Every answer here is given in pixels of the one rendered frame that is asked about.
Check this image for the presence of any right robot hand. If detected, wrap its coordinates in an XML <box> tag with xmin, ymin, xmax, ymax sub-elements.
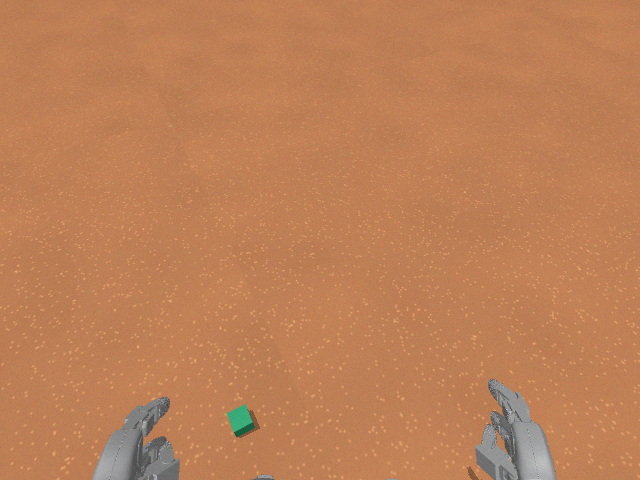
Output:
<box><xmin>475</xmin><ymin>379</ymin><xmax>557</xmax><ymax>480</ymax></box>

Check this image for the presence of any left robot hand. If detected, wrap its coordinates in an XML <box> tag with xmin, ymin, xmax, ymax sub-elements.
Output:
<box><xmin>92</xmin><ymin>397</ymin><xmax>180</xmax><ymax>480</ymax></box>

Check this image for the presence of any cube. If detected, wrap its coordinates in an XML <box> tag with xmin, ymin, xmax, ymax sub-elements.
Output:
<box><xmin>227</xmin><ymin>404</ymin><xmax>255</xmax><ymax>437</ymax></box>

